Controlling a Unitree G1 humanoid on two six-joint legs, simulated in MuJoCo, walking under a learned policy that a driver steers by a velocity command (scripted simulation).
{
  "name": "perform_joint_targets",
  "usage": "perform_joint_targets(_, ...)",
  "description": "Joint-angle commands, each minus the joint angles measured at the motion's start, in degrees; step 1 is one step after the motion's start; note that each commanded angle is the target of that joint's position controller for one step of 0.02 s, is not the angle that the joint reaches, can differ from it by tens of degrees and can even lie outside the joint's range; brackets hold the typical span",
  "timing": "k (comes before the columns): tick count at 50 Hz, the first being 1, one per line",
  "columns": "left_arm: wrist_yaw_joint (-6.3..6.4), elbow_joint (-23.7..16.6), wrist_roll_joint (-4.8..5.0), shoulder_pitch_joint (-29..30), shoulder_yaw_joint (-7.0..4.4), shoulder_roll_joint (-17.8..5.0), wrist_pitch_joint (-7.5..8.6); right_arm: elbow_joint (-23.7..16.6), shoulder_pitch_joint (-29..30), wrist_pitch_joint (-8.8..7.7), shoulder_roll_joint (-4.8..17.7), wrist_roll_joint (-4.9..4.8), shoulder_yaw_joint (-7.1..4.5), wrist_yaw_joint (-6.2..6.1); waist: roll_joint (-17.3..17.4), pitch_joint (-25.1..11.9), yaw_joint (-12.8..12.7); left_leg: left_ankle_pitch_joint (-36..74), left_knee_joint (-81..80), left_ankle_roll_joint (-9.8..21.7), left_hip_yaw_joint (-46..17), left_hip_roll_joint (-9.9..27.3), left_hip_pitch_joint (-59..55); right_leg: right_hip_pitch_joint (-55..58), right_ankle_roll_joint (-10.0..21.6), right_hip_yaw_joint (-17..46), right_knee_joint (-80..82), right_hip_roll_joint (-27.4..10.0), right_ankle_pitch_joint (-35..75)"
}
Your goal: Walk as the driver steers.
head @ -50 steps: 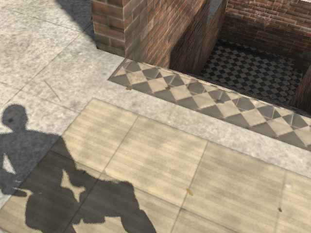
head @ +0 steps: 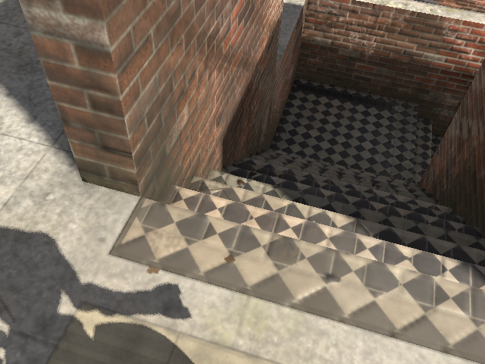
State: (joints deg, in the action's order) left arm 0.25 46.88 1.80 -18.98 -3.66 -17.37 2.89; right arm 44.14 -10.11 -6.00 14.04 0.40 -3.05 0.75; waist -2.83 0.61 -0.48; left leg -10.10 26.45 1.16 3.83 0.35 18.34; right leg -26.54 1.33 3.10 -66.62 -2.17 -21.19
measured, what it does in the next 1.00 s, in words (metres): walks ahead, turning right: right foot, then left foot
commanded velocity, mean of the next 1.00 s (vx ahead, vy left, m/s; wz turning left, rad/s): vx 0.50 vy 0.00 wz -0.51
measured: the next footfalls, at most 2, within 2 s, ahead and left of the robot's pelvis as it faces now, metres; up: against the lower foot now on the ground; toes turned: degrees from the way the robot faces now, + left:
right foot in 0.38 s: +0.33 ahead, -0.18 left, +0.00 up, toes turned -17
left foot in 0.88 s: +0.65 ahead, -0.10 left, +0.00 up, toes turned -33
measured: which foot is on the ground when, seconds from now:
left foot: down 0.00-0.40, up 0.42-0.86, down 0.88-1.00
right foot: up 0.00-0.36, down 0.38-0.90, up 0.92-1.00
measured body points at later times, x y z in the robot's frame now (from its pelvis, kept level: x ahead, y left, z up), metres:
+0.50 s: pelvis +0.24 -0.08 -0.01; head +0.28 -0.11 +0.44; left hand +0.46 +0.13 -0.11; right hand +0.26 -0.38 -0.13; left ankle +0.17 +0.11 -0.63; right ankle +0.29 -0.17 -0.74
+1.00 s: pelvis +0.50 -0.13 -0.01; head +0.52 -0.13 +0.44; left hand +0.70 +0.07 -0.13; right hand +0.49 -0.43 -0.11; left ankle +0.61 -0.08 -0.74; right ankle +0.36 -0.19 -0.65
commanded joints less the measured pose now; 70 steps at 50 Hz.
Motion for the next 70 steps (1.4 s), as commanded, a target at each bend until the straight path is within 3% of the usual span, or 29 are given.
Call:
perform_joint_targets(1, -0.25, -5.0, 0.01, 0.2, -1.23, -2.5, -0.65, -1.0, -1.1, -0.92, 5.8, 0.2, -1.65, -0.17, 10.2, -1.2, 0.5, 3.3, -16.9, 9.1, -13.4, 15.2, -9.9, -11.4, -0.6, 2.7, -0.8, -5.6, 5.4)
perform_joint_targets(9, -1.77, -9.5, -0.57, 10.7, -0.64, -0.2, -1.02, 2.1, -3.4, -0.38, 9.9, 0.03, -3.01, -1.38, 6.0, 2.2, 2.8, 12.5, -18.6, 8.3, 1.5, 14.7, -12.8, -13.4, -0.9, -0.4, 19.1, -5.0, 22.9)
perform_joint_targets(14, -3.37, -13.3, -0.59, 17.6, -0.47, -0.6, -1.28, 4.0, -6.6, 1.3, 12.3, -1.35, -3.88, -1.43, 5.7, 4.7, 4.7, 14.4, -15.7, 6.9, 4.9, 17.2, -20.0, -13.4, 1.5, -4.3, 27.5, -3.8, 18.2)
perform_joint_targets(17, -3.54, -13.6, -0.81, 13.4, -1.91, -3.1, -1.73, 4.0, -5.5, 2.45, 14.5, -2.34, -4.54, -1.59, 8.2, 0.7, 0.9, 39.1, -4.5, 5.2, 7.8, 17.1, -22.6, -3.9, 4.8, -9.1, 28.7, 1.1, 9.5)
perform_joint_targets(18, -3.35, -11.9, -0.61, 6.1, -3.26, -5.1, -1.75, 3.8, -4.3, 2.98, 14.7, -2.64, -4.55, -1.7, 7.7, -3.1, -3.5, 45.7, 5.7, 3.9, 9.5, 15.5, -20.9, 5.7, 6.6, -10.8, 31.4, 4.1, 10.6)
perform_joint_targets(19, -2.46, -9.1, -0.48, -3.6, -5.36, -8.9, -1.97, 3.7, -4.9, 3.0, 13.2, -2.18, -3.89, -1.91, 5.2, -8.2, -8.0, 40.3, 20.0, 1.6, 10.5, 12.9, -12.6, 21.6, 8.9, -8.9, 34.2, 5.7, 14.2)
perform_joint_targets(20, -1.16, -8.4, -0.13, -7.0, -6.75, -15.3, -2.41, 1.4, -7.0, 2.5, 6.6, 0.71, -1.91, -1.83, -8.8, -11.2, -5.7, 0.0, 41.1, -1.7, 10.3, 6.6, 8.1, 37.2, 14.7, 14.0, 36.9, -7.9, 15.5)
perform_joint_targets(21, -1.77, -11.3, -0.68, -5.0, -5.96, -16.7, -1.24, -1.2, -8.4, 0.25, 5.4, 0.07, -0.81, -1.28, -12.6, -21.7, -2.9, -25.4, 54.4, -3.2, -4.0, -2.6, 21.9, 47.1, 24.6, 44.8, 47.6, -17.8, 6.2)
perform_joint_targets(22, -2.51, -11.0, -0.79, -4.5, -4.43, -11.2, -0.4, -2.3, -1.6, -1.15, 10.4, -2.28, -2.11, -0.75, -3.7, -18.1, -5.9, -21.1, 55.7, -2.0, -9.3, 0.8, 27.9, 45.3, 20.8, 39.8, 50.4, -16.9, 6.0)
perform_joint_targets(23, -2.52, -10.5, -0.83, -3.2, -3.74, -8.9, 0.13, -2.9, 0.1, -1.9, 10.1, -2.88, -1.94, -0.63, -3.0, -11.2, -4.6, -16.7, 52.5, -0.7, -8.2, 2.9, 29.3, 38.6, 18.5, 31.3, 49.5, -14.6, 8.3)
perform_joint_targets(24, -2.3, -11.0, -0.76, 0.7, -3.21, -7.3, 0.3, -2.1, 0.2, -2.14, 9.4, -1.66, -1.89, -1.23, 1.9, -7.4, -2.1, -12.4, 47.6, -0.5, -8.4, 5.4, 26.4, 30.4, 16.2, 24.9, 49.3, -11.7, 12.6)
perform_joint_targets(26, -1.78, -12.8, -1.92, 5.2, -2.29, -5.0, 0.36, -1.6, -1.3, -0.91, 10.0, -0.59, -2.6, -1.37, 0.1, -4.8, 1.3, -7.7, 41.5, -0.9, -8.8, 7.2, 19.3, 19.9, 14.9, 18.7, 51.2, -8.4, 20.2)
perform_joint_targets(29, -0.8, -12.4, -1.49, 3.6, -2.66, -6.1, 0.94, -2.3, -0.5, 0.74, 7.9, 0.27, -2.3, -1.41, 0.7, -4.1, 1.8, -3.2, 34.6, -3.3, -7.5, 6.0, 17.7, 15.1, 15.7, 15.1, 52.7, -6.6, 26.2)
perform_joint_targets(34, 0.85, -10.4, -0.73, -1.7, -2.9, -6.5, -0.1, -5.1, 9.8, 0.7, 5.0, 0.33, -0.81, -0.7, -1.5, -1.1, -1.8, 12.5, 14.2, -4.3, -7.4, 2.4, 17.2, 13.7, 12.7, 12.5, 51.0, -3.5, 21.5)
perform_joint_targets(40, 1.28, -8.0, -0.31, -5.2, -2.52, -5.4, -0.84, -6.9, 12.0, -0.87, 6.9, -0.46, -1.35, 0.9, -3.2, -0.5, -2.9, 12.7, 4.8, -1.7, -7.6, 0.4, 10.7, 16.3, 11.4, 18.2, 44.4, -6.1, 17.0)
perform_joint_targets(43, 1.63, -8.1, -0.51, -4.1, -2.38, -5.2, -1.43, -5.4, 5.2, -1.6, 8.4, -0.01, -2.52, 1.05, -5.1, -2.1, 0.7, 8.1, 0.6, 1.6, -5.1, -1.1, 1.0, 18.0, 9.4, 19.0, 37.3, -4.1, 24.4)
perform_joint_targets(44, 1.55, -8.7, -0.74, -3.6, -1.56, -2.9, -1.43, -4.4, -1.9, -1.83, 10.3, 0.85, -3.2, 0.9, -2.4, -7.5, 3.7, 10.8, 1.6, 4.5, -9.7, 3.9, -10.1, 15.0, 7.1, 15.5, 26.0, -0.7, 24.1)
perform_joint_targets(45, 1.64, -8.7, -0.69, -10.7, -0.53, 0.6, -1.18, -2.8, -10.9, -1.69, 14.5, 1.51, -4.4, 0.83, 10.4, -16.7, 3.6, 9.0, 2.4, 12.5, -27.5, 15.8, -29.6, 0.4, 3.0, 10.1, 6.0, 6.1, 7.6)
perform_joint_targets(46, 1.57, -7.7, 0.79, -15.5, -0.33, -0.5, -0.83, 0.3, -15.5, -0.56, 14.0, -0.79, -4.55, 1.61, 23.3, -19.2, 3.3, -14.2, -7.6, 18.3, -49.5, 23.1, -35.7, -13.5, 1.2, 7.9, -7.0, 8.6, -14.1)
perform_joint_targets(47, 1.56, -7.8, 1.25, -9.4, -1.54, -5.6, -0.7, -0.6, -12.8, -0.07, 9.7, -2.23, -3.33, 1.47, 14.3, -9.4, 5.0, -27.6, -10.9, 16.0, -48.7, 21.6, -29.4, -20.6, 1.3, 9.1, -11.6, 5.2, -11.1)
perform_joint_targets(49, 1.49, -10.2, -0.39, 1.0, -1.57, -5.6, -0.9, -1.4, -7.1, 0.85, 6.9, -0.61, -1.93, 0.89, 6.3, 0.9, 3.8, -21.6, -12.5, 13.0, -35.0, 16.8, -14.5, -20.1, 1.2, 5.6, -8.9, 1.7, -2.6)
perform_joint_targets(51, 1.2, -9.5, -1.15, -0.9, -1.71, -4.1, -1.0, -1.4, -3.9, 1.02, 5.4, 0.72, -1.27, 0.41, 9.0, 1.2, 0.4, -14.1, -14.1, 11.1, -27.1, 12.1, -7.2, -13.9, 0.7, 4.5, -1.8, -1.9, 2.2)
perform_joint_targets(53, 1.21, -8.8, -0.79, -1.7, -1.51, -2.9, -0.94, -0.4, -4.8, 0.96, 5.8, 0.45, -1.38, 0.2, 9.5, 0.5, -0.2, -7.9, -15.2, 11.6, -22.9, 10.7, -5.6, -11.7, 0.0, 2.6, 2.8, -2.7, 4.2)
perform_joint_targets(60, 0.05, -12.1, -1.75, 10.8, 0.59, 0.3, 0.53, 2.6, -9.9, 2.06, 9.6, -1.11, -1.88, -1.17, 7.6, 0.4, 3.9, 11.3, -13.0, 10.6, -12.0, 9.2, -5.9, -6.5, -0.3, -1.3, 27.1, -2.1, 22.6)
perform_joint_targets(65, -1.04, -12.3, -1.16, 9.5, 0.01, -1.7, 0.69, 4.3, -12.4, 3.42, 10.3, -1.06, -1.72, -0.64, 8.6, 0.4, 2.5, 14.6, -7.8, 10.1, -11.9, 10.9, -5.9, 3.0, 0.7, -3.7, 29.4, 0.9, 17.0)
perform_joint_targets(67, -0.89, -9.2, -1.5, 0.0, -1.51, -3.7, 0.85, 4.8, -11.4, 4.44, 10.4, -1.81, -1.59, -1.45, 7.6, -1.7, -2.6, 18.0, 2.0, 7.7, -10.9, 8.7, -6.6, 13.3, 2.8, -4.9, 35.5, 2.4, 16.3)
perform_joint_targets(68, -0.71, -8.0, -1.79, -8.2, -2.8, -8.0, 0.86, 4.0, -12.2, 4.6, 8.0, -0.96, -0.69, -1.8, -0.1, -7.5, -5.4, 11.2, 19.2, 4.8, -7.0, 4.7, -1.8, 23.8, 6.7, 5.8, 38.1, -6.4, 21.0)
perform_joint_targets(69, -1.25, -8.1, -1.22, -9.5, -2.83, -10.6, 0.43, 3.8, -20.2, 3.65, 2.0, -0.02, 0.84, -1.44, -14.0, -12.8, -1.8, -20.8, 40.6, 1.2, -4.9, -3.5, 15.1, 36.8, 15.7, 24.6, 40.5, -17.2, 17.5)
perform_joint_targets(70, -2.41, -6.9, -0.31, -11.8, -2.21, -7.4, 0.45, 3.3, -18.3, 2.85, 6.2, -2.12, -0.28, -1.07, -14.3, -12.2, -3.6, -24.1, 47.2, 2.3, -11.2, -3.8, 24.2, 34.1, 18.4, 34.3, 47.4, -18.2, 0.9)
Keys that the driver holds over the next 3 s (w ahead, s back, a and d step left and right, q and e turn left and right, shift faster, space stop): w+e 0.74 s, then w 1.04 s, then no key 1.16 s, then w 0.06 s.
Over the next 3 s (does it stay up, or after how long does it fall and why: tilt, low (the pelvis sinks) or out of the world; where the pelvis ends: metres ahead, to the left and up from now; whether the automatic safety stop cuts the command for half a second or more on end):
stays up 0.92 -0.42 -0.20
